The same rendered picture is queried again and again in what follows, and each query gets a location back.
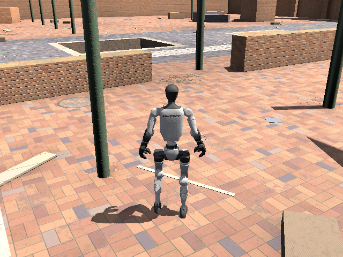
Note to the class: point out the robot foot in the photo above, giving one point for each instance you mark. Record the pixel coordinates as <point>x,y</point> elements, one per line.
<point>183,213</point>
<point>157,208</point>

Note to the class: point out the right robot foot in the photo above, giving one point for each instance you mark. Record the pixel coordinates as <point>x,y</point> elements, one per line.
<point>183,213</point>

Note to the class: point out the left robot foot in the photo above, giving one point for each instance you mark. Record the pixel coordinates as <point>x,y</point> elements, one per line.
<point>157,208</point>

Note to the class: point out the right robot upper arm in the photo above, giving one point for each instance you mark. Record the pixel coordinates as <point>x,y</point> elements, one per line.
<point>191,120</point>

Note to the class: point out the robot right forearm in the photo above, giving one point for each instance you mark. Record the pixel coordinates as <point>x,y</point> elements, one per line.
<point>199,140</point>

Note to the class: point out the robot left hand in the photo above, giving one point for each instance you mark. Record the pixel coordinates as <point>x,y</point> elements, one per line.
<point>141,151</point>

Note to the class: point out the left robot upper arm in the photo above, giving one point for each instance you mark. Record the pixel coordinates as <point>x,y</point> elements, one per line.
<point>151,122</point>

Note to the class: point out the robot right hand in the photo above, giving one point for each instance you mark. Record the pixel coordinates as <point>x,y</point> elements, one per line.
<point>198,149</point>

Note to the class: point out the robot left forearm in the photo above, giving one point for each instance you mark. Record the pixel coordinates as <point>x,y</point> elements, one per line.
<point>145,140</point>

